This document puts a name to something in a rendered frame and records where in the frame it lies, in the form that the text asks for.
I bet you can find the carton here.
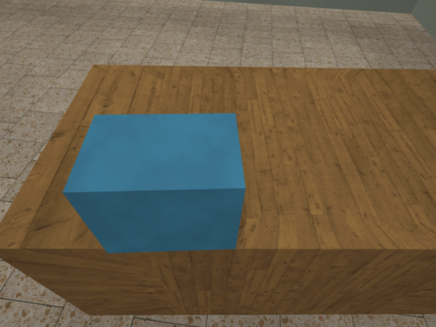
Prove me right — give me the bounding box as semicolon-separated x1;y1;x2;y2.
63;113;246;253

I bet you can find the pedestal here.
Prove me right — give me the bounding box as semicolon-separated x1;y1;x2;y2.
0;65;436;315

